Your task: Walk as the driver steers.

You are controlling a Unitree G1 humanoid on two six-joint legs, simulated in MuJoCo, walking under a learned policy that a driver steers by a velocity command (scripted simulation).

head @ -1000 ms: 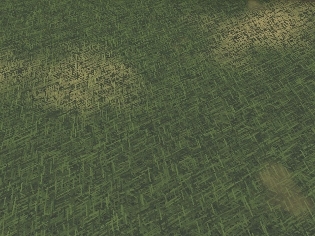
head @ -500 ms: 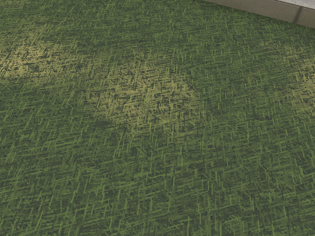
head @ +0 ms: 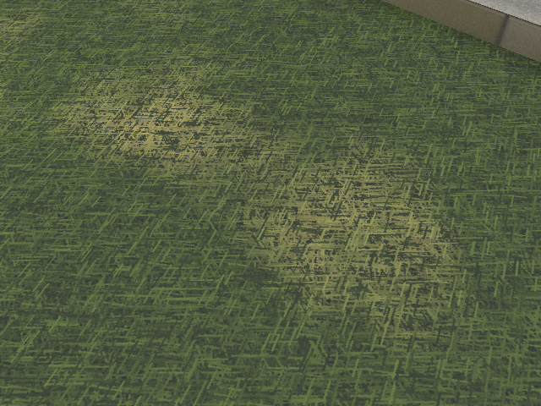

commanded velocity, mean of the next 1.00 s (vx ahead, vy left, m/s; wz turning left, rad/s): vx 0.50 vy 0.00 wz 0.60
